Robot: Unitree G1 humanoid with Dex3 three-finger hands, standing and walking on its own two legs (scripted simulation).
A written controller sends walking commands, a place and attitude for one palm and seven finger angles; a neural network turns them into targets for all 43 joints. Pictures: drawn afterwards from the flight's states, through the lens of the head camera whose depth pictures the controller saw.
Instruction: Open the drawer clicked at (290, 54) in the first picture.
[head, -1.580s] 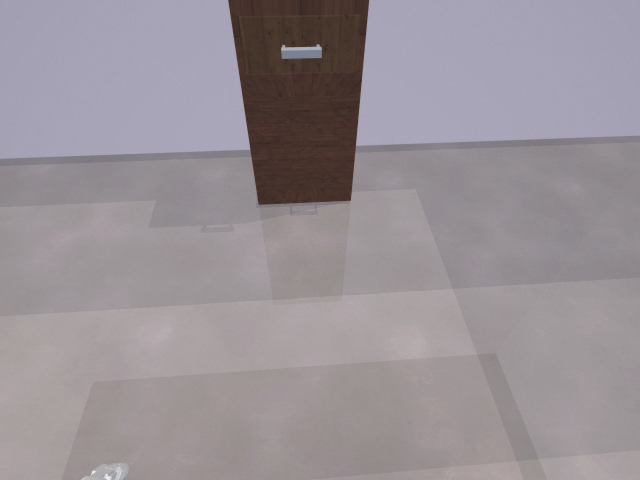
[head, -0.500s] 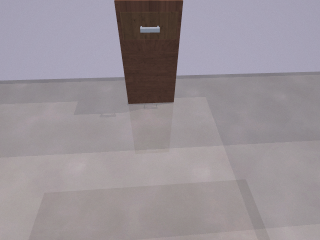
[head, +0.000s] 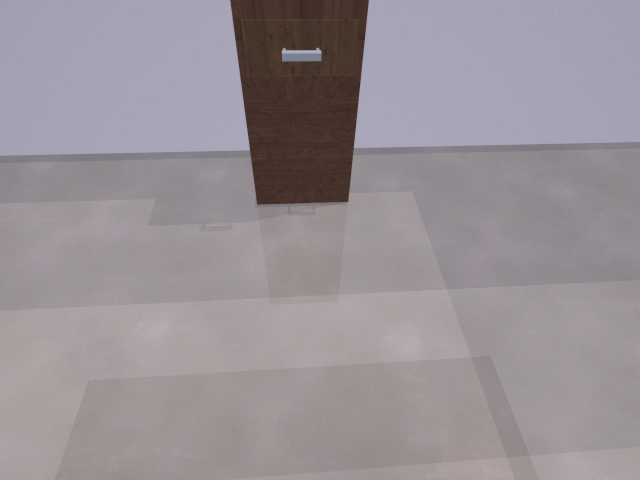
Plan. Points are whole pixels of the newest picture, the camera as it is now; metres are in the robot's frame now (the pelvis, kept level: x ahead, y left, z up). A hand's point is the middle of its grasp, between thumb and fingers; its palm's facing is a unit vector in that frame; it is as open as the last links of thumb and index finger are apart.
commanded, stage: walk to a spot facing it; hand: left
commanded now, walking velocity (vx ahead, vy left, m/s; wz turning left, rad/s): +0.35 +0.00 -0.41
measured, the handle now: (301, 53) +1.40 +0.14 -0.06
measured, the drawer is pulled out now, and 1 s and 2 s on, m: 0.00 0.00 0.00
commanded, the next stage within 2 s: turn to face it in 1.40 s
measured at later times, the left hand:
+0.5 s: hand (228, 464) +0.19 +0.15 -0.20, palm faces -0.16 -0.97 -0.19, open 7.3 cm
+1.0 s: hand (242, 353) +0.37 +0.17 -0.20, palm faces -0.21 -0.97 -0.12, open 7.4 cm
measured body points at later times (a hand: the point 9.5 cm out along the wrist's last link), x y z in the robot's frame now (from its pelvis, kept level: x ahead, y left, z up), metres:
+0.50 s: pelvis +0.12 -0.03 -0.03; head +0.15 -0.03 +0.42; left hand +0.20 +0.20 -0.18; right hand -0.02 -0.23 -0.18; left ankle +0.01 +0.12 -0.74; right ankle +0.16 -0.14 -0.75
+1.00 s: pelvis +0.34 -0.01 -0.01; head +0.35 +0.03 +0.43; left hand +0.38 +0.22 -0.19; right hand +0.34 -0.25 -0.14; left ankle +0.39 +0.06 -0.75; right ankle +0.22 -0.12 -0.65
